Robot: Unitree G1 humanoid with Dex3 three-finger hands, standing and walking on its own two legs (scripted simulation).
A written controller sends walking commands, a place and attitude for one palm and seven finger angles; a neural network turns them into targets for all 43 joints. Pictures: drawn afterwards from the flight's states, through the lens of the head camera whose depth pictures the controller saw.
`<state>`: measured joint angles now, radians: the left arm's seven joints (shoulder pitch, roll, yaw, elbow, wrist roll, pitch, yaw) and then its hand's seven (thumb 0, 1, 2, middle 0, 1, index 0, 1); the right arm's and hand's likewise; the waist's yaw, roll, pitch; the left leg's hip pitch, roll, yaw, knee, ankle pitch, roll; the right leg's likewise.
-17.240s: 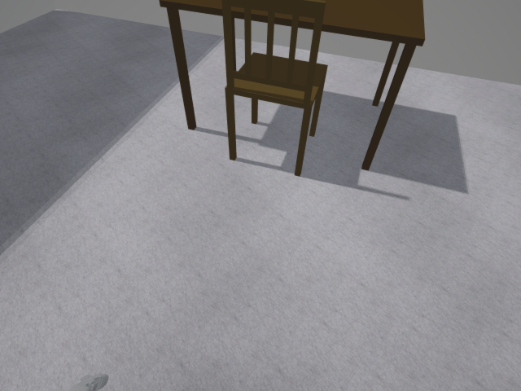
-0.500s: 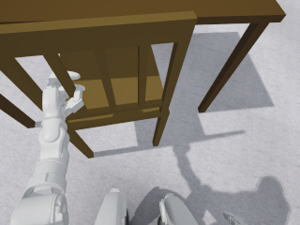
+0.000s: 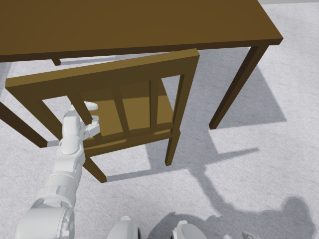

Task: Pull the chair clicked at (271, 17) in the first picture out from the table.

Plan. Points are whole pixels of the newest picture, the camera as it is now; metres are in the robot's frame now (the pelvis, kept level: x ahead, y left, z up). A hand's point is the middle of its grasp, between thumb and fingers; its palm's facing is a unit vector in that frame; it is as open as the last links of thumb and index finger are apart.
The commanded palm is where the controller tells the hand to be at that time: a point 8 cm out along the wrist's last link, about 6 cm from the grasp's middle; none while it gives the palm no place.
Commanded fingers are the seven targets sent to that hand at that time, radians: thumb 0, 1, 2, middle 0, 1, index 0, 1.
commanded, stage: step backward, pulling the chair out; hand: left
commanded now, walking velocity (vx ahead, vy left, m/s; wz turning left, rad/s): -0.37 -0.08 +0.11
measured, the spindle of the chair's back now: (121, 113) +0.46 +0.09 -0.04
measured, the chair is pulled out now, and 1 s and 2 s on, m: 0.06 0.15 0.15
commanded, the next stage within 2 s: none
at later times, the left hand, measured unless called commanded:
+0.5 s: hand (100, 146) +0.35 +0.14 -0.02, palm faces +0.08 -0.98 -0.16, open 5.4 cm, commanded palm +0.34 +0.19 -0.02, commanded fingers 0.00 0.90 0.90 -0.50 -1.45 -0.50 -1.45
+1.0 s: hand (104, 159) +0.32 +0.13 -0.02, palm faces +0.03 -0.98 -0.17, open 5.3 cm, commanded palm +0.31 +0.18 -0.02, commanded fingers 0.00 0.90 0.90 -0.50 -1.45 -0.50 -1.45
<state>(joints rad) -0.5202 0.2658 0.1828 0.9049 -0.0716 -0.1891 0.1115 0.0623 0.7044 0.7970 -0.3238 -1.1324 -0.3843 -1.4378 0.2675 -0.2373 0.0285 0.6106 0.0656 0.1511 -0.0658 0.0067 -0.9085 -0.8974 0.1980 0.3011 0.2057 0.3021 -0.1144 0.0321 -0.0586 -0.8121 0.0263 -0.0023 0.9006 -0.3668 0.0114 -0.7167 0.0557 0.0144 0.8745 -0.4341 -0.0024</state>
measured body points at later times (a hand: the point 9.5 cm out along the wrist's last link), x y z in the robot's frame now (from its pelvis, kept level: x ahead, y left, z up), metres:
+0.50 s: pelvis -0.04 +0.00 +0.03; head +0.06 -0.02 +0.47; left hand +0.34 +0.19 -0.01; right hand +0.02 -0.25 -0.11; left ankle +0.03 +0.11 -0.69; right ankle -0.01 -0.12 -0.69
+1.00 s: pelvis -0.07 +0.00 +0.03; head +0.02 +0.00 +0.47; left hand +0.31 +0.18 -0.01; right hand +0.01 -0.29 -0.08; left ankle +0.03 +0.11 -0.69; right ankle -0.01 -0.12 -0.69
